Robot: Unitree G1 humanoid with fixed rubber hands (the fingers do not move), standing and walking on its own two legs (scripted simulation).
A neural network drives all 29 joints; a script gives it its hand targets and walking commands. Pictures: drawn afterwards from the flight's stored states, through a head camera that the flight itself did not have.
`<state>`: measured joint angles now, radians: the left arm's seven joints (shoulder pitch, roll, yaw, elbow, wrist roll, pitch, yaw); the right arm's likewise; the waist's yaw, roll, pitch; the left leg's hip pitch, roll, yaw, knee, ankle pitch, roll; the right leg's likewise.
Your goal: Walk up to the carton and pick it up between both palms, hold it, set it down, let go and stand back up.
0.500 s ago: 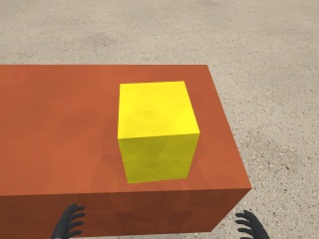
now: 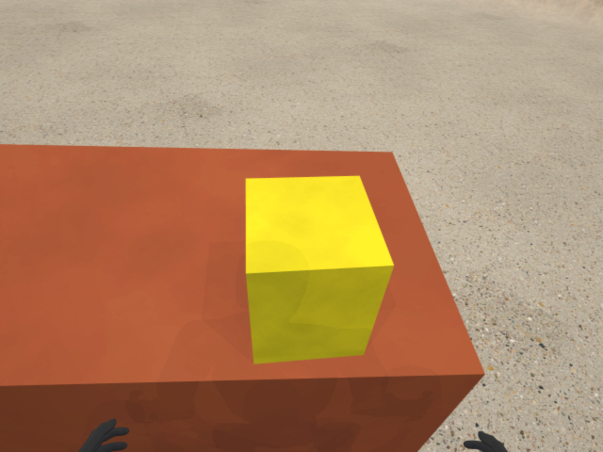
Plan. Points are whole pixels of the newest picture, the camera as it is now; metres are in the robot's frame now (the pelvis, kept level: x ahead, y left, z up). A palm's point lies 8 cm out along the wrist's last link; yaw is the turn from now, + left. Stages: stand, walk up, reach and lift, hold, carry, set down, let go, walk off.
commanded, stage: stand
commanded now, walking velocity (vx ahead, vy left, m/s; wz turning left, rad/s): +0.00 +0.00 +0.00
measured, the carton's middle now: (306, 269) +0.44 +0.02 -0.02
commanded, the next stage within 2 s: none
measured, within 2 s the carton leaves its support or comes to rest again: neither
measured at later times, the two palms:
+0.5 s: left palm out of the picture +0.11 +0.30 -0.09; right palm out of the picture +0.12 -0.26 -0.08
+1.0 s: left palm out of the picture +0.08 +0.30 -0.10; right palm out of the picture +0.11 -0.26 -0.09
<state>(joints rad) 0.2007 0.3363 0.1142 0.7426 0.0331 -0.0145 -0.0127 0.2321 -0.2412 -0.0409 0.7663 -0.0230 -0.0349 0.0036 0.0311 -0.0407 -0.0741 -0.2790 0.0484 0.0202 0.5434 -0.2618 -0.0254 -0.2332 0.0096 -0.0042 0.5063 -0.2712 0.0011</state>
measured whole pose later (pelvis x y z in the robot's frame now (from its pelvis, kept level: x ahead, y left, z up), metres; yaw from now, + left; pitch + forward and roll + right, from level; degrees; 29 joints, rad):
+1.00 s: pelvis -0.01 +0.00 +0.00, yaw +0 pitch -1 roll -1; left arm 0.20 0.34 0.11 0.87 0.03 -0.03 -0.01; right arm 0.21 -0.26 -0.04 0.85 -0.02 -0.03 0.00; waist 0.03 -0.02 -0.07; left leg -0.28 0.05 0.02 0.54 -0.24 -0.02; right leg -0.23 0.01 0.00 0.51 -0.25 0.00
